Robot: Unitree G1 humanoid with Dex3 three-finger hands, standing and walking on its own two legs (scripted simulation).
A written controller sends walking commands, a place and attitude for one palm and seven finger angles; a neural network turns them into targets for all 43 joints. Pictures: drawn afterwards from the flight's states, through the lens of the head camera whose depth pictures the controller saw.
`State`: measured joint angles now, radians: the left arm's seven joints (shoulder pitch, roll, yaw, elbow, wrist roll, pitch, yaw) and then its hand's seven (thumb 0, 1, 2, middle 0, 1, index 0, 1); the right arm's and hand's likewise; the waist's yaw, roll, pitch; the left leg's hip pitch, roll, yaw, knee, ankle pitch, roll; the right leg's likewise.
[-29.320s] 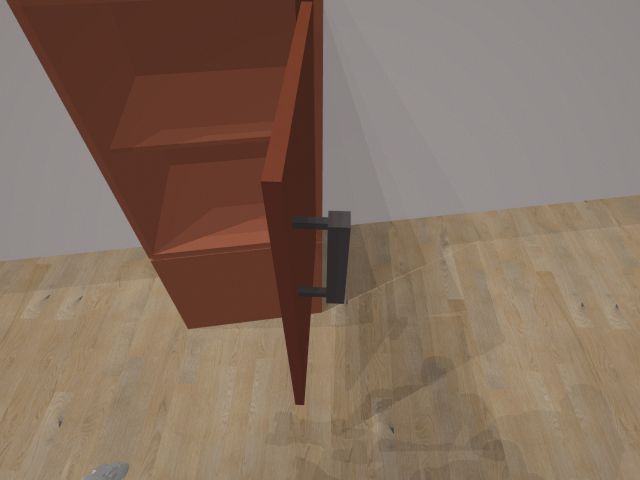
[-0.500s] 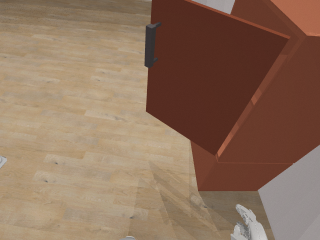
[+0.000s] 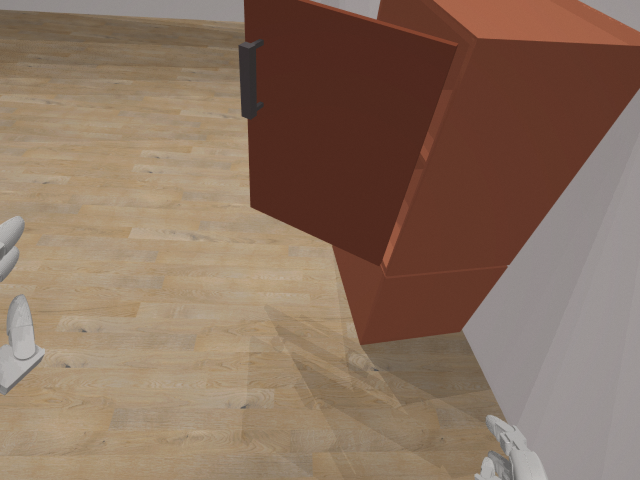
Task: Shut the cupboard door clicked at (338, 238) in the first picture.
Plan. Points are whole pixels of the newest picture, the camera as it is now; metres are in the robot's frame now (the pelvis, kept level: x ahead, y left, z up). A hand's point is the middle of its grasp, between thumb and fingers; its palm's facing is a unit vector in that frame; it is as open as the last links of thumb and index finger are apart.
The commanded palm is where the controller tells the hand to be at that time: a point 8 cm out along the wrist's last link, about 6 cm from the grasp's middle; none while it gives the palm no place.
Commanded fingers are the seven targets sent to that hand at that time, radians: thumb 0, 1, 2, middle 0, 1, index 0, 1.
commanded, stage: stop stepping back and stand still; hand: left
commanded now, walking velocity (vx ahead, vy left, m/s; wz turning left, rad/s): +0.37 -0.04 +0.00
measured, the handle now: (254, 79) +0.88 +0.17 +0.08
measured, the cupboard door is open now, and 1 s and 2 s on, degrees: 51 51 51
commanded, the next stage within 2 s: let the arm hang, fingers relaxed in 1.28 s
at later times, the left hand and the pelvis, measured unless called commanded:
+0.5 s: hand out of the picture +0.06 +0.29 +0.17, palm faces +0.45 -0.78 -0.43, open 7.5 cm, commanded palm +0.01 +0.32 +0.17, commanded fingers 0.00 0.90 0.90 -0.20 -0.30 -0.20 -0.30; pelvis -0.12 +0.02 +0.00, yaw +2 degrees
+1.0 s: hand out of the picture +0.08 +0.32 +0.17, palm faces +0.51 -0.73 -0.45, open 7.5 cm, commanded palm +0.01 +0.34 +0.17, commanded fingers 0.00 0.90 0.90 -0.20 -0.30 -0.20 -0.30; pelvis -0.11 +0.04 -0.01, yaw +3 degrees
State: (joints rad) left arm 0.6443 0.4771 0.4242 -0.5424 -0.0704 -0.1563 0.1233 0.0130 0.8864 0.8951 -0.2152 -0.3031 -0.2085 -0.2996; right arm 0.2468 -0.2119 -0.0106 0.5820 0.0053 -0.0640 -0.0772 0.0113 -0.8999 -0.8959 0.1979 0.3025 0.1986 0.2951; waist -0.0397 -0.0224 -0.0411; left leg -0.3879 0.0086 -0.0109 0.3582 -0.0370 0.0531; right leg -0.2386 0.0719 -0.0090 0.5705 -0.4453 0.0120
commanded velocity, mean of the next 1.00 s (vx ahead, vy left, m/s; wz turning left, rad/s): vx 0.17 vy -0.02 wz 0.00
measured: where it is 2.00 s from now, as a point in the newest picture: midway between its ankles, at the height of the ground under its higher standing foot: outside the picture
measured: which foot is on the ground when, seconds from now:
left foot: down 0.00-0.06, up 0.08-0.24, down 0.26-0.60, up 0.62-0.86, down 0.88-1.00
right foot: down 0.00-0.26, up 0.28-0.58, down 0.60-1.00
